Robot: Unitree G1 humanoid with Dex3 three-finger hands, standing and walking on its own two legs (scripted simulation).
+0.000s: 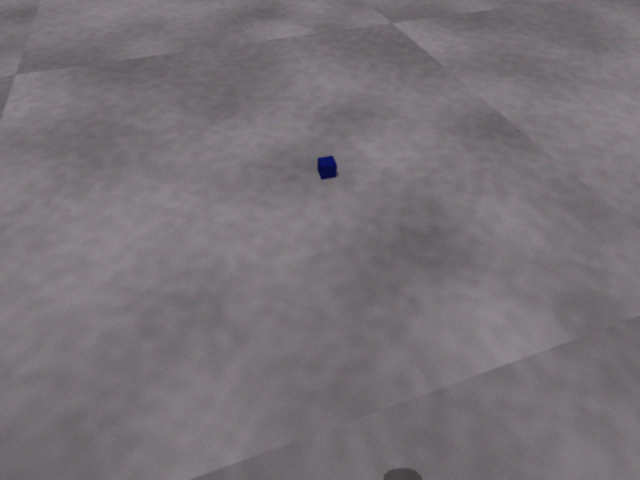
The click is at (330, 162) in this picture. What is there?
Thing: cube
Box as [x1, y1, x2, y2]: [318, 156, 336, 178]
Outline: 332,156 318,158 318,171 321,178 335,176 336,164
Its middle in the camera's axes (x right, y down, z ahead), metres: +0.05 -0.37 +1.94
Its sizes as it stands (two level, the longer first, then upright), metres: 0.075 0.075 0.075
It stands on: the floor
